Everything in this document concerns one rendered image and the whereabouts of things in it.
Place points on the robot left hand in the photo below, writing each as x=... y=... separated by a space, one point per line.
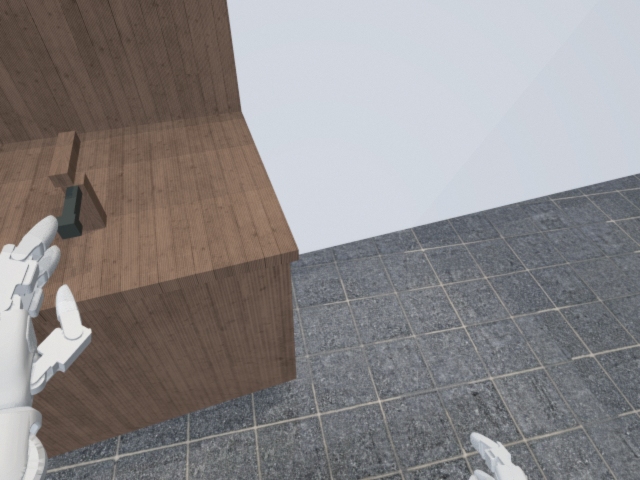
x=24 y=271

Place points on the robot right hand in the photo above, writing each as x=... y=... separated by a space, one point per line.
x=497 y=458

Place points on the tap lever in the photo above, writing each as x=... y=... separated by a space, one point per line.
x=69 y=225

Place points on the left robot forearm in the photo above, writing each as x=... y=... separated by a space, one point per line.
x=22 y=455

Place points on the counter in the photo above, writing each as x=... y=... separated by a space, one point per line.
x=182 y=271

